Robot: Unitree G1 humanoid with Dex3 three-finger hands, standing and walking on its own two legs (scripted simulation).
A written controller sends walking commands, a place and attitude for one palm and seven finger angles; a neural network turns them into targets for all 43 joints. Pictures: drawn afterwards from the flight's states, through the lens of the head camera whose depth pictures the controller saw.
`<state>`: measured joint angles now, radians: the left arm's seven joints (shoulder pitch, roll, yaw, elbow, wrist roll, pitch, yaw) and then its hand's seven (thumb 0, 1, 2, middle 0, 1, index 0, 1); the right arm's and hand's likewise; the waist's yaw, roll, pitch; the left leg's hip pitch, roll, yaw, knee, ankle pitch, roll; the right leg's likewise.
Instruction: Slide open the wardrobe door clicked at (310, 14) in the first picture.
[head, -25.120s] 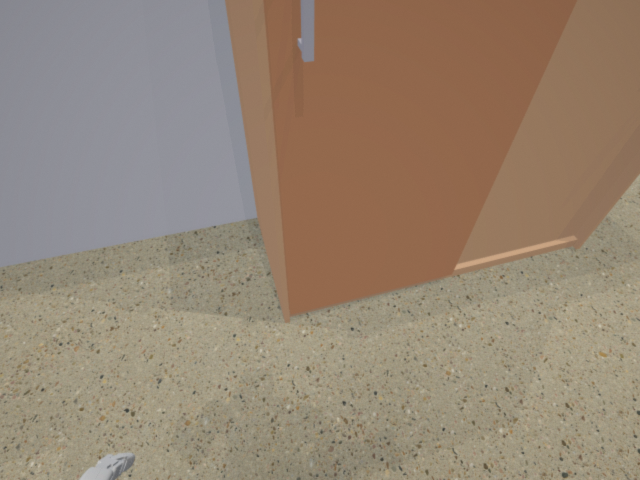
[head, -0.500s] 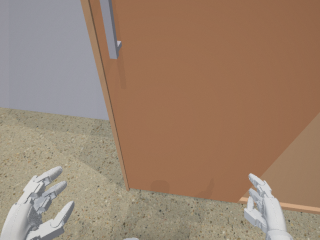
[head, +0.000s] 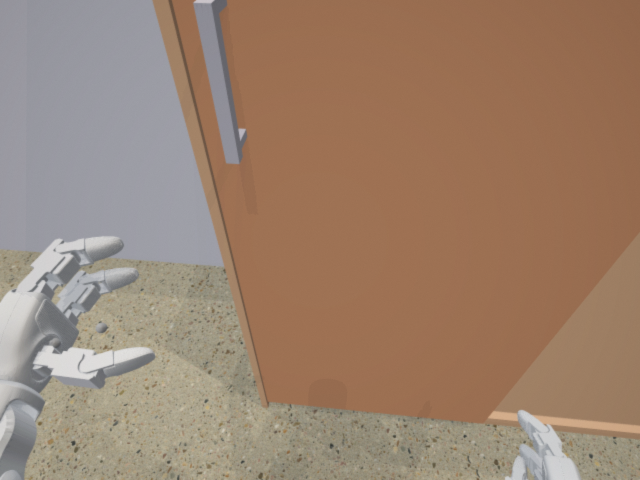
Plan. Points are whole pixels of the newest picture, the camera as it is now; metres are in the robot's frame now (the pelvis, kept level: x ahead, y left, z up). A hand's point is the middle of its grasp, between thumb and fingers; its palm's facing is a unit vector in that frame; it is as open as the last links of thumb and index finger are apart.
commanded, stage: raise the hand with hooked fingers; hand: left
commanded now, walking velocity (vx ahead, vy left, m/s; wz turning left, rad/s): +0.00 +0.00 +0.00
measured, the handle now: (226, 84) +0.46 +0.16 +0.29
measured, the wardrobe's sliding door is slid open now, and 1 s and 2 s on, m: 0.00 0.00 0.00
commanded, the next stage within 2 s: move the hooked fingers beside the handle in 1.08 s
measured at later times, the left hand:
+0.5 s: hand out of the picture +0.23 +0.30 +0.26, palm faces +0.12 -0.99 -0.12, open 13.9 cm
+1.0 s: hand out of the picture +0.24 +0.28 +0.29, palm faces +0.16 -0.98 -0.09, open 13.9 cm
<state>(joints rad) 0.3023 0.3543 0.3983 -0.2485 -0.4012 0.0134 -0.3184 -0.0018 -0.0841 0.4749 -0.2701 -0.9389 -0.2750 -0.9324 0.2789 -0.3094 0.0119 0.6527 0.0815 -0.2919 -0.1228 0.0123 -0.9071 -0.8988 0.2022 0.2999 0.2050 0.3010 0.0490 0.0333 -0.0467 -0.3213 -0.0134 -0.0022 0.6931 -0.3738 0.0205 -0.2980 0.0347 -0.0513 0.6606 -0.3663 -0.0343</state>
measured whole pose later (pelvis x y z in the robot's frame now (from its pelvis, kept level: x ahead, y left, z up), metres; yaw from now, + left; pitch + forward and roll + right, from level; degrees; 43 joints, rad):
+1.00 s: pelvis -0.03 -0.01 +0.02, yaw +1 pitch -6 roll -1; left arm -0.31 0.58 0.50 -0.05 -0.34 0.52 -0.34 -0.02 -0.50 0.30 -0.31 -1.20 -0.31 -1.20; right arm 0.13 -0.29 0.08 0.65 0.11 -0.12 -0.10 0.01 -0.91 -0.90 0.20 0.30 0.20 0.30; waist 0.07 0.05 -0.02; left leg -0.17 -0.01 -0.02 0.51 -0.24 0.01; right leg -0.13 0.04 -0.07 0.46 -0.23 -0.05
